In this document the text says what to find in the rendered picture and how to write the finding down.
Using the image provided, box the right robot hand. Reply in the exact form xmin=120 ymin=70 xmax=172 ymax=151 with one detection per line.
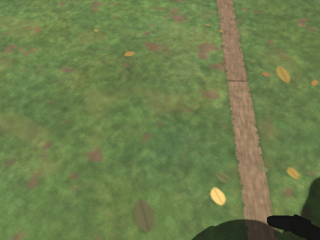
xmin=267 ymin=214 xmax=320 ymax=240

